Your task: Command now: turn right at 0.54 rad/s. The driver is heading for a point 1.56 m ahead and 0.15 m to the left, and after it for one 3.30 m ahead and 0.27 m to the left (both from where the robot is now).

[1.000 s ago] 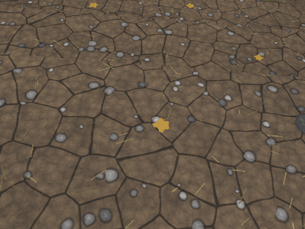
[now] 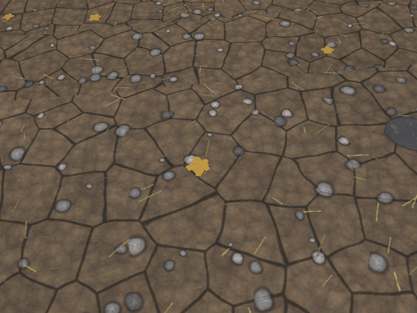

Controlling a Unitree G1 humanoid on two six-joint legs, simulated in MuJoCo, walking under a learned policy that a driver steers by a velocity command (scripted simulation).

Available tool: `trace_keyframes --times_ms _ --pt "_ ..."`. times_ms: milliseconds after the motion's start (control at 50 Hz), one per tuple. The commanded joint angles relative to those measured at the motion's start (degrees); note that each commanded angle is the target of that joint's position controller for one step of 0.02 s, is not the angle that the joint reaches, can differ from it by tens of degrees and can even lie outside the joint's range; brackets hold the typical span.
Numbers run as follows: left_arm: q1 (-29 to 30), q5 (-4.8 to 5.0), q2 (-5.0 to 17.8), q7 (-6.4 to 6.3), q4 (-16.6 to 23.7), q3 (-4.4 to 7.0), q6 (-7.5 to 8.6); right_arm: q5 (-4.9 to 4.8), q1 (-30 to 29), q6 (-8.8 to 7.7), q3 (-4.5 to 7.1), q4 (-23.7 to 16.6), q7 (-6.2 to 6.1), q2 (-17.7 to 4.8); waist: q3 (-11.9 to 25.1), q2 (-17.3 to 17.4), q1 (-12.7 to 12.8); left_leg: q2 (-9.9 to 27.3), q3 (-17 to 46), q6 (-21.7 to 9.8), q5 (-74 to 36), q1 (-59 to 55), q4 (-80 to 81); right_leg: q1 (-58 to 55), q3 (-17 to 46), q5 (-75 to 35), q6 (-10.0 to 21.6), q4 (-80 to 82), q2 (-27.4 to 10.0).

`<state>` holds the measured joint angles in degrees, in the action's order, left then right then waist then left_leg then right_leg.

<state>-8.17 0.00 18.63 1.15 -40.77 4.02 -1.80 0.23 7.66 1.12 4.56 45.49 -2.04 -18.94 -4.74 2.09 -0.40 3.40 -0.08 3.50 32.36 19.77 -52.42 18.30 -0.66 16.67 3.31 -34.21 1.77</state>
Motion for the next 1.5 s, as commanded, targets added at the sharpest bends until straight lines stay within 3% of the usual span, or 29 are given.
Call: trace_keyframes --times_ms 20,60,180,260,320,380,420,460,500,540,600,640,660,720,820,880,920,940,960,980,1000,1020,1060,1120,1240,1360,1420,1460,1500 --pt "-2.1 -0.05 11.6 -0.63 3.4 2.99 2.75 -0.7 -2.3 -0.81 1.68 -5.3 -0.57 -6.7 7.9 -7.5 1.8 -1.0 5.1 -0.8 -0.4 16.6 -15.7 -14.5 24.4 -22.3 13.0 16.1 -17.9" --pt "1.2 0.76 9.5 -1.53 4.2 2.04 2.42 0.16 -1.7 -0.54 2.14 -4.7 -1.14 -7.3 6.6 -7.8 0.4 -0.9 5.3 -0.2 -7.5 13.5 -12.6 -10.4 20.8 -19.4 9.8 16.7 -14.2" --pt "-0.2 0.36 8.5 -2.83 4.5 1.49 1.74 -0.2 -0.7 -0.95 1.28 -4.9 -0.58 -4.3 8.5 -8.9 1.0 -2.5 4.7 2.1 -13.1 10.2 -0.5 -11.7 19.4 -17.0 10.1 16.3 -12.0" --pt "-0.1 -0.28 8.7 -2.6 3.9 1.18 1.27 -0.48 -1.5 -1.26 0.78 -5.3 0.01 -4.0 7.1 -10.0 2.3 -2.1 4.0 2.1 -12.5 4.6 7.2 -8.0 20.6 -11.5 10.4 16.2 -11.7" --pt "1.1 -0.87 5.3 -2.09 2.8 -0.44 1.19 -0.58 0.1 -1.77 0.2 -4.5 0.71 -3.2 7.6 -9.6 2.2 -1.0 3.0 1.2 -13.3 -2.1 14.4 -6.6 19.7 -12.1 9.8 15.0 -11.8" --pt "-0.6 -1.03 3.1 -1.57 0.2 -1.79 1.84 0.18 1.7 -2.5 -0.55 -3.7 1.48 -2.6 6.7 -6.3 0.2 -1.0 3.3 -1.1 -28.8 -13.1 31.4 -3.5 16.5 -10.2 5.0 13.0 -8.8" --pt "-5.4 -2.1 4.8 -1.52 -0.4 -1.11 2.81 0.16 -0.7 -2.45 0.76 -4.8 1.17 -10.5 7.0 4.5 5.8 5.3 11.2 -6.7 -42.0 -11.9 27.8 -3.7 8.9 -2.7 -0.2 8.8 -1.1" --pt "-0.3 -1.61 6.5 -2.53 -0.1 -0.48 2.46 -0.33 -1.0 -2.46 0.39 -5.1 1.76 -7.8 5.8 6.1 2.5 5.4 14.8 -9.3 -30.6 -5.2 31.4 -7.9 5.4 -2.5 -2.5 5.7 0.2" --pt "0.3 -0.98 5.8 -3.33 0.3 -0.12 1.46 -0.58 -0.9 -2.74 0.35 -5.4 1.79 -7.9 5.2 7.8 2.2 5.1 16.7 -9.0 -30.6 -4.1 31.2 -7.7 4.5 -4.0 -2.0 4.1 0.1" --pt "-0.8 -0.9 4.1 -3.18 0.8 -0.14 1.36 -1.09 1.1 -2.56 0.13 -5.2 1.21 -6.7 6.8 7.1 2.4 3.7 17.8 -9.6 -15.7 -3.4 30.9 -7.5 2.8 6.2 -1.4 3.9 1.0" --pt "-3.9 0.11 4.6 -2.43 0.7 0.51 3.13 -1.6 -0.4 -2.42 -0.23 -7.6 0.52 -5.1 1.6 -0.9 4.2 -1.7 14.3 -8.0 5.3 9.6 24.4 -10.7 11.2 20.7 3.4 12.0 -4.9" --pt "-10.5 0.03 10.5 -1.95 -1.6 2.24 4.82 -2.12 -5.6 -3.27 -0.93 -11.7 0.66 -2.6 -0.8 -11.7 6.4 -4.8 5.8 -5.3 -1.6 25.1 3.6 -19.8 34.4 25.9 11.9 25.0 -22.3" --pt "-10.2 -0.62 8.9 -2.21 -1.4 1.82 5.63 -1.85 -5.3 -3.6 -0.32 -12.0 0.74 -4.5 -1.3 -8.4 5.6 -1.7 8.3 -5.0 -1.4 28.2 -5.0 -19.3 36.3 21.5 14.4 24.8 -25.0" --pt "-7.0 0.47 6.2 -2.57 -0.8 1.07 6.21 -2.1 -2.4 -3.99 -0.47 -11.4 2.22 -3.5 -0.3 -7.0 3.9 2.2 7.4 -4.0 -9.2 29.9 -6.8 -22.2 22.4 8.5 10.3 25.0 -20.3" --pt "-8.3 0.7 9.3 -1.84 -1.6 1.99 5.93 -1.85 -6.5 -4.05 -2.38 -14.8 4.95 0.0 1.6 -7.1 5.8 1.8 -0.6 -2.3 -19.1 15.7 7.9 -15.5 3.4 -8.6 6.7 24.8 -14.5" --pt "-9.6 1.61 11.4 -1.1 -2.0 2.69 5.68 -2.13 -5.9 -3.39 -1.83 -16.1 5.16 -2.1 2.0 -8.3 4.9 -0.4 -3.5 -4.0 -20.0 8.6 13.1 -13.8 1.0 -9.8 5.5 22.8 -16.4" --pt "-8.5 2.08 11.9 -1.03 -1.9 2.8 5.46 -1.76 -0.7 -2.87 -0.44 -15.5 4.88 -4.2 4.2 -7.8 0.4 -3.8 -6.1 -6.9 -20.7 -0.8 17.8 -12.1 -3.0 -23.9 3.3 14.0 -16.4" --pt "-9.6 1.78 10.2 -1.09 -2.0 2.23 5.57 -1.79 6.6 -2.46 1.36 -13.4 4.42 -7.2 8.4 -5.6 -3.1 -6.2 -6.4 -8.8 -21.0 -11.6 19.2 -9.1 -7.0 -32.0 1.3 2.7 -14.2" --pt "-9.8 0.25 8.0 -1.28 -1.0 1.26 5.94 -2.23 17.1 -1.9 3.3 -11.2 3.51 -10.9 13.5 -1.4 -8.2 -3.1 0.9 -11.6 -19.4 -26.5 19.6 1.6 -9.1 -24.9 -1.7 -13.9 -11.7" --pt "-11.3 -1.75 0.6 -1.13 3.6 -0.93 7.06 -1.96 18.0 -2.22 4.14 -12.2 2.89 -18.5 17.5 16.3 -3.9 13.6 37.4 -21.6 -5.2 -37.9 30.3 23.5 -5.7 15.8 -5.6 -35.4 -1.6" --pt "-7.3 0.65 6.2 -0.86 4.0 -0.1 8.49 -1.73 18.0 -3.55 2.77 -13.6 3.51 -14.3 21.0 8.5 -7.0 17.1 50.6 -24.3 5.7 -38.0 39.5 29.3 6.4 15.9 -5.0 -42.9 -1.2" --pt "-4.3 2.58 8.9 -0.5 5.0 0.75 9.21 -1.18 15.5 -4.45 1.72 -13.0 3.72 -10.7 12.9 6.2 -6.0 16.2 43.0 -22.6 3.5 -33.3 39.7 34.0 6.0 10.2 -3.6 -43.2 -4.1" --pt "-4.7 0.43 8.2 -1.05 3.9 0.58 9.76 -0.75 9.3 -4.91 0.85 -13.7 3.75 -7.8 7.2 1.1 -1.7 10.8 30.0 -19.5 -11.5 -20.1 38.4 27.2 5.8 1.6 -2.8 -34.4 -8.1" --pt "-7.9 -0.47 6.5 -0.53 1.6 0.46 8.15 0.21 5.3 -5.53 -0.06 -13.9 3.17 -5.4 6.8 2.8 1.8 7.5 20.1 -18.9 -27.7 -11.7 40.8 19.3 4.3 -4.4 -4.3 -28.5 -9.1" --pt "0.7 0.25 2.6 0.01 2.6 -1.08 7.27 -0.17 9.5 -6.29 -0.3 -9.2 2.19 -6.1 2.8 1.6 -1.7 4.5 7.0 -15.2 -36.1 -11.1 43.5 19.7 2.0 -22.7 -5.5 -9.8 -8.1" --pt "9.7 1.43 1.4 2.23 5.8 -1.86 7.88 -0.37 14.1 -6.02 0.27 -4.7 2.0 -7.5 -1.3 0.0 -5.2 8.5 3.6 -14.2 -35.5 -20.1 44.1 22.1 1.7 -25.0 -2.2 1.9 -5.5" --pt "10.5 1.2 1.6 3.45 7.2 -1.8 8.14 -0.47 14.5 -4.87 0.59 -3.8 1.51 -8.0 0.0 0.4 -4.4 10.2 1.7 -13.1 -49.4 -26.9 38.9 22.3 0.2 -17.5 0.2 4.0 -3.2" --pt "6.0 0.8 3.6 3.4 6.8 -0.74 7.82 -0.2 13.7 -4.03 0.83 -4.2 0.79 -9.2 5.3 3.1 -1.6 9.5 -0.1 -11.6 -72.8 -29.1 30.1 14.2 -3.4 -11.4 2.3 3.1 0.7" --pt "-8.9 1.0 8.7 2.32 4.3 1.89 7.34 0.11 12.2 -3.24 0.49 -5.4 -0.1 -9.5 14.6 2.5 6.8 7.0 -3.3 -8.5 -77.3 -19.4 7.9 -9.4 -1.0 -14.7 6.6 4.9 1.1"
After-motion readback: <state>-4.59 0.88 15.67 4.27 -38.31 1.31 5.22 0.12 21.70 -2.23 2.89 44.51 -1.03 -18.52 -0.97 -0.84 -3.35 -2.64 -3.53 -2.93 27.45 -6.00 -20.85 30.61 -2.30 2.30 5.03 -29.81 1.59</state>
